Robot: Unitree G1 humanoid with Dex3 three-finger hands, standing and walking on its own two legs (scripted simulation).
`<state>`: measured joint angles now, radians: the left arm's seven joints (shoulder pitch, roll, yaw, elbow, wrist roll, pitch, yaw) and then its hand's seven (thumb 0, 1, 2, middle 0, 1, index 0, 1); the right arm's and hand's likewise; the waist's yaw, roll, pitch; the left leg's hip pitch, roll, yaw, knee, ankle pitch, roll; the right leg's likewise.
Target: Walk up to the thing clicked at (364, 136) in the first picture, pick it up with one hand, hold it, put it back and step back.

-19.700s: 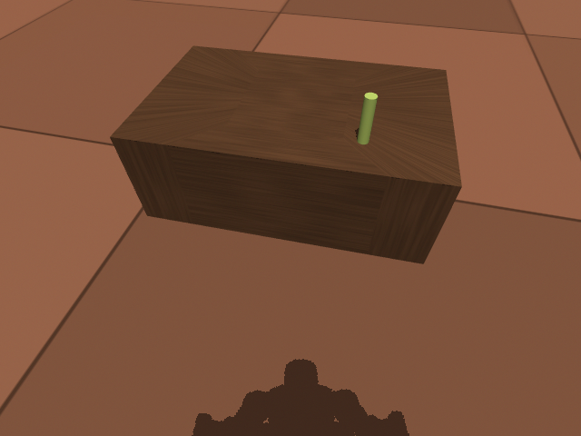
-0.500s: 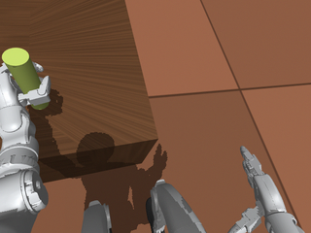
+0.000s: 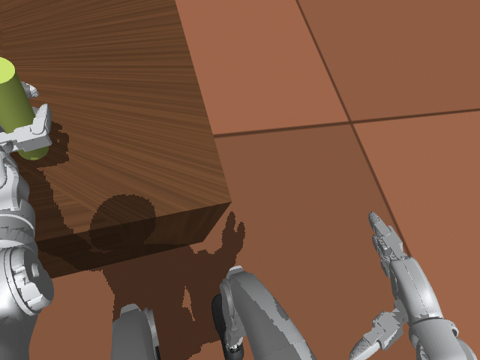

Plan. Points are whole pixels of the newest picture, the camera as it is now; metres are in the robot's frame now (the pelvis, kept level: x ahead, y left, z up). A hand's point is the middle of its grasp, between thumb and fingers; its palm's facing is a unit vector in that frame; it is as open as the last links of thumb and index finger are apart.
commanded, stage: lower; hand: left
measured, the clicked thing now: (16, 116) +0.53 +0.21 -0.01
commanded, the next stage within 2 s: loosen in 0.84 s
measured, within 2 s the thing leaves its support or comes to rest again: rests again in 1.66 s
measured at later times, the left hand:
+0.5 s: hand (39, 129) +0.55 +0.20 -0.07, palm faces +0.18 -0.98 -0.03, open 5.9 cm
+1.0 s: hand (46, 133) +0.55 +0.19 -0.09, palm faces +0.18 -0.98 -0.04, open 5.9 cm
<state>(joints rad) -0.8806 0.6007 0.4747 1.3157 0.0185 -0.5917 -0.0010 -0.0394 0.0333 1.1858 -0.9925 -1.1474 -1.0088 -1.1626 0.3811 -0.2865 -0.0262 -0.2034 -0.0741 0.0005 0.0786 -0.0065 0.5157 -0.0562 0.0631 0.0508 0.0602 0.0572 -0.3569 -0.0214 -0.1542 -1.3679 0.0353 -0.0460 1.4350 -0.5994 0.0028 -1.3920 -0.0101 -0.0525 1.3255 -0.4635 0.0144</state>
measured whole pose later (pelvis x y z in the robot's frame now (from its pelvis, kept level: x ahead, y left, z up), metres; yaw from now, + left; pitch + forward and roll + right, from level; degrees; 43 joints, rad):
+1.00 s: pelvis -0.01 +0.00 -0.05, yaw -1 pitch +34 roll -6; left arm -0.94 0.70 0.47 1.33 0.08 -0.60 0.04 -0.04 0.04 1.18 -0.99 -1.15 -1.00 -1.17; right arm 0.40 -0.32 -0.03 -0.35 -0.08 0.00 0.10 -0.01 0.52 -0.05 0.07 0.05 0.06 0.06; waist -0.44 -0.03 -0.16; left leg -1.59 0.03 -0.07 1.63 -0.64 0.01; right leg -1.60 -0.01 -0.07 1.49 -0.49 0.02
